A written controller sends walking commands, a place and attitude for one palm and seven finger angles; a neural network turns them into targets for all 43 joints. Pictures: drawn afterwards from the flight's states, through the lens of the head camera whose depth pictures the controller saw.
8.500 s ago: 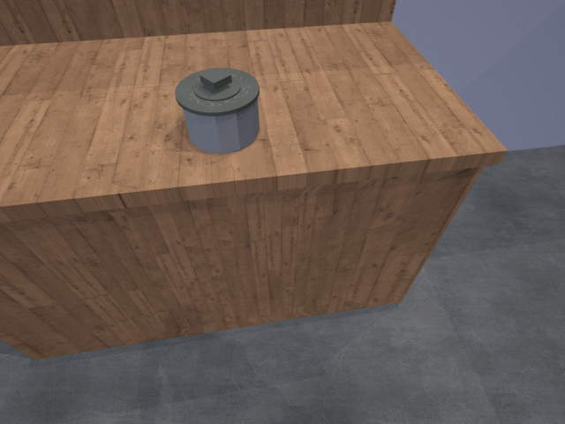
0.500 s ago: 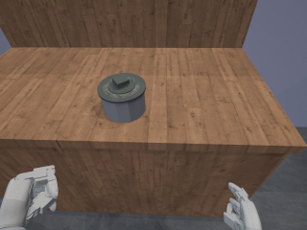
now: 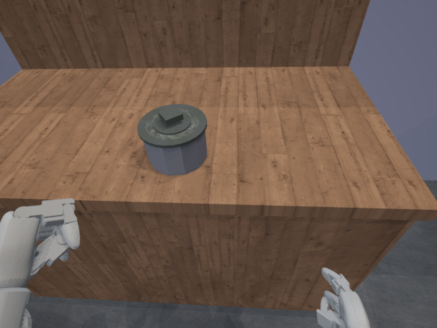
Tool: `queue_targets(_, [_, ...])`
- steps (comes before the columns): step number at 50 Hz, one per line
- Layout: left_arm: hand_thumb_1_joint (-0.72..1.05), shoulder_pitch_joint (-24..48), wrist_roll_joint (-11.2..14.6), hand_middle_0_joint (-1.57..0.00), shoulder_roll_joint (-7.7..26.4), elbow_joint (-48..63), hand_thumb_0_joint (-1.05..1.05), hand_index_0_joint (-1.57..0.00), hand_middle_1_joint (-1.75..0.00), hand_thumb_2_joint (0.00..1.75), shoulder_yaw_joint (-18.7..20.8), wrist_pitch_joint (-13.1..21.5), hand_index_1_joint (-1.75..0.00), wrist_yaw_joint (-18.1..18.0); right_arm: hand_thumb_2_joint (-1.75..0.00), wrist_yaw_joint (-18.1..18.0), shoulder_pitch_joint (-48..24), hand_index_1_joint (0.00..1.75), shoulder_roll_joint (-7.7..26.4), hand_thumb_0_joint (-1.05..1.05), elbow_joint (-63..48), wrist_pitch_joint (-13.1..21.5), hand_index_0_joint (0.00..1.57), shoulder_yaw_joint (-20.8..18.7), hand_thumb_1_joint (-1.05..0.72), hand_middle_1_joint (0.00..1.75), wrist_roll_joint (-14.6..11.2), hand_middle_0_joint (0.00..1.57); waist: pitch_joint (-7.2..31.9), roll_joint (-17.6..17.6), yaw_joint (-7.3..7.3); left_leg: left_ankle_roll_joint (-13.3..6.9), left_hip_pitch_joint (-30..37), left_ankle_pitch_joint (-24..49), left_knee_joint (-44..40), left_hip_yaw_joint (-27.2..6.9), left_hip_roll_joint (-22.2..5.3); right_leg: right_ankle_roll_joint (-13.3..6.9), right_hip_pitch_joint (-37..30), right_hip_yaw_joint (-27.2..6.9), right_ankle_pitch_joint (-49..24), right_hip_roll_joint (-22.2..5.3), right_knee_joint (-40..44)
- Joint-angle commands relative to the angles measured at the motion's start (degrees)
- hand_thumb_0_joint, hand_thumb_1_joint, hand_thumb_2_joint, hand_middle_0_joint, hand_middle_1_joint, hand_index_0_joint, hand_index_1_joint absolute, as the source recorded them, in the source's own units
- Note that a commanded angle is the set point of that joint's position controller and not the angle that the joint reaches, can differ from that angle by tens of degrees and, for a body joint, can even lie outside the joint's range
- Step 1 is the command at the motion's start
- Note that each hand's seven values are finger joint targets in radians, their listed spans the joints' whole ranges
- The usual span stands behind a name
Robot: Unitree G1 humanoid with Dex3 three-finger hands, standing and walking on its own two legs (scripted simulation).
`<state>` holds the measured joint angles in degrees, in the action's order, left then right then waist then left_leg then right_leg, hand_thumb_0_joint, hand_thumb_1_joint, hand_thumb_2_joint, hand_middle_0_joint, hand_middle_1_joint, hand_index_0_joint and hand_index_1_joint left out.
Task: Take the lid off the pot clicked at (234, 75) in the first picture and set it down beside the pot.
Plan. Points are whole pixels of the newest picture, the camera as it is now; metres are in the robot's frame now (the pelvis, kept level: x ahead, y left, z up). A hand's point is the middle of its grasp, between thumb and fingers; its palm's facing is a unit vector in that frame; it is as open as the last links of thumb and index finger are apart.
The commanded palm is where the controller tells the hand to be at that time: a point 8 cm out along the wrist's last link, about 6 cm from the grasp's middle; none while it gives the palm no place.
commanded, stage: reach forward and open the fingers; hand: left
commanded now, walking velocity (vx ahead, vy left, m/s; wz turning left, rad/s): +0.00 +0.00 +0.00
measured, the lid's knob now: (170, 115) +0.52 +0.19 +0.13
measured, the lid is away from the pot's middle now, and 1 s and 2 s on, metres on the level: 0.00 0.00 0.00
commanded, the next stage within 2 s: move the open hand above the knob in 1.18 s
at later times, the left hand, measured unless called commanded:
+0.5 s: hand (51, 227) +0.20 +0.28 +0.15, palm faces -0.09 -0.03 -1.00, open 4.7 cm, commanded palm +0.18 +0.27 +0.22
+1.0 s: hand (57, 198) +0.23 +0.27 +0.18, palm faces -0.02 -0.03 -1.00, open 9.8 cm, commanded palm +0.20 +0.28 +0.26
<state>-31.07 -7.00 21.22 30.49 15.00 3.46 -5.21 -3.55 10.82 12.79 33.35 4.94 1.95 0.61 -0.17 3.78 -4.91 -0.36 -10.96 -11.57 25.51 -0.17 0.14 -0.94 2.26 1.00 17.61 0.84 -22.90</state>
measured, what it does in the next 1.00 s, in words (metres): shifts its weight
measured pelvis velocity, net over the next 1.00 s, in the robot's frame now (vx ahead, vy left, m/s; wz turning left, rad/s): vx -0.06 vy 0.03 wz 0.02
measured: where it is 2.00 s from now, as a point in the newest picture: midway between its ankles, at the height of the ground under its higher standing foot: outside the picture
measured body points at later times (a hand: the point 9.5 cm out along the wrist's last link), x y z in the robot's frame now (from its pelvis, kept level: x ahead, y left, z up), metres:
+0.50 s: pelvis -0.03 +0.01 +0.00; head -0.04 -0.05 +0.44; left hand +0.20 +0.27 +0.21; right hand +0.21 -0.19 -0.09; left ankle +0.03 +0.12 -0.74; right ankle -0.06 -0.11 -0.74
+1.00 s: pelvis -0.06 +0.03 -0.01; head -0.07 -0.02 +0.44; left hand +0.22 +0.27 +0.24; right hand +0.17 -0.16 -0.09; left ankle +0.03 +0.12 -0.74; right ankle -0.06 -0.11 -0.74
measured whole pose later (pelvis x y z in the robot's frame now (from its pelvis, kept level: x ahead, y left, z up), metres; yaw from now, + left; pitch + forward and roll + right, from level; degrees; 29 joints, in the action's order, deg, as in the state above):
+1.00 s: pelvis -0.06 +0.03 -0.01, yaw +1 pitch -4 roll -1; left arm 11.9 -43.0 38.5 10.9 -0.8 -7.5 20.7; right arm -0.3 5.5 15.6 32.9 -1.2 3.0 -2.9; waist -1.9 7.9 -4.7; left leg -2.9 -16.6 -5.8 26.0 -0.3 2.7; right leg 1.0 9.7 1.6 15.2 -1.7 -28.4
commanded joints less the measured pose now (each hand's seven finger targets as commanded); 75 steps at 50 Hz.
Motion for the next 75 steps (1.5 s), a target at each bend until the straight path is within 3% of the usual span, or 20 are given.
queue_targets(1, [0.77,5.4,-18.3,-1.26,15.8,13.9,0.0,-1.26,-1.36,0.98,3.8,-5.5,-1.36,-2.5,-0.9,1.6,-11.0,0.3,6.1,0.0,-12.8,-1.9,0.2,-2.8,-0.9,0.3,-0.5,0.2,3.2,3.5,-0.3,-1.3,1.4,14.9,0.6,2.7,0.7,-0.3,11.1,1.8,-14.9,0.3,-0.9])
queue_targets(3, [0.7,1.2,-24.1,-1.25,20.5,11.1,0.0,-1.25,-1.29,1.03,6.0,-9.2,-1.29,-1.3,-0.9,2.0,-12.2,0.3,7.3,0.0,-13.6,-5.7,0.2,-2.8,-0.9,0.3,-0.9,0.2,5.4,0.5,-1.15,-1.4,0.7,13.1,1.5,2.8,0.9,-0.4,10.6,0.6,-13.8,0.3,-1.1])
queue_targets(8, [0.54,11.7,-33.0,-1.2,27.2,7.2,0.0,-1.2,-1.11,1.13,4.7,-13.3,-1.11,4.0,-0.9,2.1,-14.4,0.3,8.1,0.0,-14.0,-8.2,0.2,-2.7,-0.9,0.3,-2.5,0.2,10.9,-2.4,-0.01,-1.9,1.3,10.9,2.8,1.0,1.0,0.6,10.7,-0.2,-13.0,-0.4,-1.7])
queue_targets(16, [0.28,26.1,-32.1,-1.12,29.4,1.8,0.0,-1.12,-0.83,1.3,-0.7,-12.8,-0.83,15.5,-0.9,1.6,-15.1,0.3,8.3,0.0,-12.7,-5.5,0.2,-2.1,-0.9,0.3,-3.9,0.2,8.2,-3.2,1.66,-2.8,2.7,9.4,1.7,-0.8,2.2,1.9,12.7,1.1,-14.1,-0.2,0.3])
queue_targets(20, [0.15,34.2,-34.7,-1.08,38.9,-0.5,0.0,-1.08,-0.68,1.38,5.5,-11.6,-0.68,18.5,-0.9,1.0,-16.9,0.3,8.4,0.0,-11.5,-4.1,0.2,-1.6,-0.9,0.3,-3.6,0.2,9.3,0.2,0.45,-2.8,4.5,9.9,1.4,-1.2,2.4,1.3,11.6,0.0,-13.5,0.1,1.2])
queue_targets(28, [-0.1,37.4,-32.0,-0.98,31.6,-4.9,0.0,-0.98,-0.4,1.53,-1.7,-11.5,-0.4,24.3,-0.9,2.5,-16.1,0.3,8.3,0.0,-12.4,-3.9,0.2,-1.8,-0.9,0.3,-3.6,0.2,9.6,0.1,0.66,-2.3,5.1,8.7,-0.8,-1.4,2.8,1.5,10.9,1.9,-11.7,0.6,2.0])
queue_targets(31, [-0.19,44.3,-33.5,-0.94,34.4,-4.4,0.0,-0.94,-0.29,1.57,-0.6,-11.0,-0.29,24.8,-0.9,2.4,-16.0,0.3,8.4,0.0,-11.9,-3.7,0.2,-1.6,-0.9,0.3,-3.6,0.2,10.7,-0.4,0.97,-2.3,5.6,6.5,-1.4,-1.6,2.7,1.4,10.8,1.8,-8.5,0.9,2.2])
queue_targets(35, [-0.31,55.1,-35.6,-0.89,38.4,-5.1,0.0,-0.89,-0.15,1.61,1.8,-9.6,-0.15,23.0,-0.9,1.9,-16.2,0.3,8.5,0.0,-11.5,-2.2,0.2,-1.9,-0.9,0.3,-3.9,0.2,11.2,4.7,1.21,-2.0,7.7,2.7,-2.3,-3.3,2.1,0.3,12.3,1.5,-2.4,1.5,1.7])
queue_targets(40, [-0.36,51.1,-34.9,-0.86,30.4,-14.6,0.0,-0.86,-0.08,1.62,-3.2,-11.6,-0.08,23.4,-0.9,3.3,-15.4,0.3,8.6,0.0,-11.2,-2.8,0.2,-2.2,-0.9,0.3,-4.3,0.2,9.3,3.0,0.94,-1.3,5.8,-0.8,-4.2,-3.9,1.7,-0.2,13.5,2.6,-1.0,1.8,0.8])
queue_targets(44, [-0.36,57.4,-35.1,-0.86,28.2,-9.2,0.0,-0.86,-0.08,1.62,-7.8,-11.3,-0.08,23.9,-0.9,3.6,-17.0,0.3,8.4,0.0,-12.1,-3.3,0.2,-1.8,-0.9,0.3,-4.4,0.2,9.7,0.9,0.88,-1.2,4.8,-6.0,-6.5,-4.2,1.1,0.3,13.5,2.6,1.3,1.1,0.6])
queue_targets(50, [-0.37,69.0,-38.4,-0.87,40.7,-11.8,0.0,-0.87,-0.08,1.64,1.7,-11.4,-0.08,21.7,-0.9,2.8,-15.6,0.3,8.9,0.0,-9.7,-2.4,0.2,-1.7,-0.9,0.3,-3.6,0.2,14.5,5.5,0.34,-1.2,6.5,-4.0,-5.3,-5.3,1.0,-0.8,12.3,1.6,1.8,1.5,-0.8])
queue_targets(53, [-0.37,67.6,-37.7,-0.87,34.3,-21.1,0.0,-0.87,-0.08,1.64,-3.1,-12.6,-0.08,23.1,-0.9,3.0,-15.2,0.3,8.6,0.0,-9.2,-3.5,0.2,-1.4,-0.9,0.3,-3.7,0.2,10.0,0.1,0.26,-1.0,3.4,-5.0,-6.3,-4.6,0.9,-0.5,13.8,2.5,2.3,1.3,0.0])
queue_targets(55, [-0.37,63.0,-36.2,-0.87,27.0,-21.2,0.0,-0.87,-0.08,1.65,-8.2,-12.8,-0.08,24.2,-0.9,3.8,-15.2,0.3,8.4,0.0,-10.4,-3.2,0.2,-1.8,-0.9,0.3,-4.6,0.2,10.2,1.4,1.14,-1.0,4.7,-4.2,-5.0,-4.1,1.2,-0.5,14.7,2.5,0.9,1.4,-0.5])
queue_targets(58, [-0.37,63.1,-35.4,-0.87,23.8,-15.1,0.0,-0.87,-0.08,1.66,-12.6,-12.9,-0.08,25.9,-0.9,4.4,-16.3,0.3,8.3,0.0,-11.9,-3.5,0.2,-1.7,-0.9,0.3,-4.5,0.2,11.4,-1.0,1.08,-1.5,5.2,-4.5,-5.4,-3.5,1.2,0.0,14.0,2.4,0.1,1.0,-0.2])
queue_targets(60, [-0.38,65.4,-35.8,-0.87,27.1,-12.5,0.0,-0.87,-0.08,1.67,-10.1,-13.0,-0.08,25.2,-0.9,4.2,-16.4,0.3,8.6,0.0,-12.3,-3.1,0.2,-1.5,-0.9,0.3,-4.6,0.2,11.7,0.1,1.73,-1.6,5.6,-5.4,-4.6,-3.9,1.2,-0.1,14.4,2.1,1.1,1.1,-0.9])
queue_targets(63, [-0.38,75.7,-39.2,-0.88,40.4,-13.9,0.0,-0.88,-0.08,1.68,-0.8,-12.8,-0.08,24.2,-0.9,3.0,-16.1,0.3,9.3,0.0,-10.1,-3.3,0.2,-1.1,-0.9,0.3,-3.3,0.2,13.9,1.6,0.15,-1.7,4.8,-3.1,-5.0,-3.8,1.6,-0.6,12.2,1.5,2.0,0.9,-0.6])
queue_targets(65, [-0.38,77.7,-38.8,-0.88,43.8,-18.5,0.0,-0.88,-0.08,1.68,2.4,-13.2,-0.08,23.7,-0.9,2.5,-14.7,0.3,9.8,0.0,-8.9,-3.5,0.2,-1.2,-0.9,0.3,-3.5,0.2,13.2,2.9,0.8,-1.7,4.7,-1.0,-3.4,-3.3,1.8,-0.7,12.5,1.3,1.7,1.1,-0.4])
queue_targets(70, [-0.38,68.6,-36.0,-0.88,25.4,-23.4,0.0,-0.88,-0.08,1.68,-11.3,-14.3,-0.08,27.0,-0.9,4.0,-15.2,0.3,8.6,0.0,-10.5,-3.5,0.2,-1.6,-0.9,0.3,-4.5,0.2,13.5,1.8,1.49,-1.8,6.1,4.3,-1.2,-2.0,2.9,-0.5,12.8,1.8,-5.0,0.9,-0.9])
queue_targets(73, [-0.38,68.3,-35.7,-0.88,23.6,-19.5,0.0,-0.88,-0.08,1.68,-14.4,-15.2,-0.08,28.4,-0.9,4.6,-16.1,0.3,8.9,0.0,-11.2,-4.3,0.2,-1.5,-0.9,0.3,-4.5,0.2,13.4,-3.1,1.83,-2.3,5.4,4.6,-1.1,-0.7,3.0,0.3,12.2,1.8,-7.0,0.5,-0.5])
queue_targets(75, [-0.38,72.9,-36.3,-0.88,30.2,-19.9,0.0,-0.88,-0.08,1.68,-9.5,-15.4,-0.08,27.5,-0.9,3.9,-15.5,0.3,9.8,0.0,-10.7,-4.3,0.2,-1.4,-0.9,0.3,-4.5,0.2,12.5,-3.9,2.62,-2.5,5.0,2.9,-0.5,-0.8,3.1,0.4,13.0,1.4,-5.2,0.7,-0.3])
